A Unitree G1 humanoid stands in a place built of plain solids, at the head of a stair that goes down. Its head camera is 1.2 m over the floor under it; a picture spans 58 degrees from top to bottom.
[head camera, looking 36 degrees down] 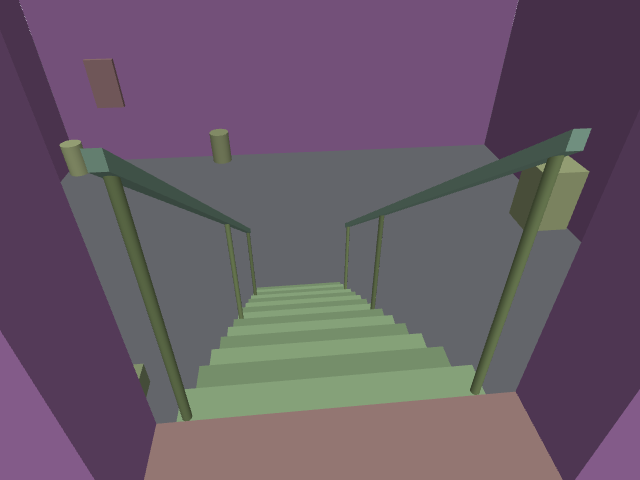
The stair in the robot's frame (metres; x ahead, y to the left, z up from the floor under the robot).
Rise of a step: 0.19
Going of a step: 0.25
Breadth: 1.11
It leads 6 degrees to the left of straight ahead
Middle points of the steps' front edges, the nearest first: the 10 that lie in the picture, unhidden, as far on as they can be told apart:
0.78 -0.07 0.00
1.03 -0.04 -0.19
1.28 -0.02 -0.39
1.54 0.01 -0.58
1.79 0.03 -0.77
2.04 0.06 -0.96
2.30 0.08 -1.15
2.55 0.11 -1.34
2.80 0.13 -1.54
3.06 0.16 -1.73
